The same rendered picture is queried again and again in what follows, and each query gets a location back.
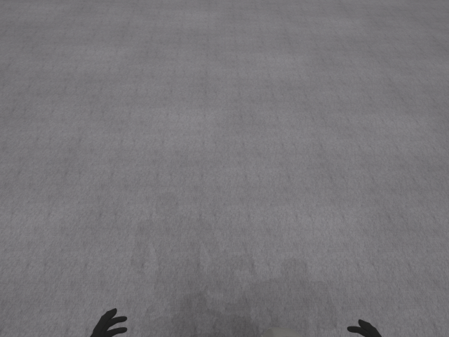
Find left robot hand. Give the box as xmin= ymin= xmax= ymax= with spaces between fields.
xmin=90 ymin=308 xmax=127 ymax=337

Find right robot hand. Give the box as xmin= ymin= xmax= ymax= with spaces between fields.
xmin=347 ymin=319 xmax=381 ymax=337

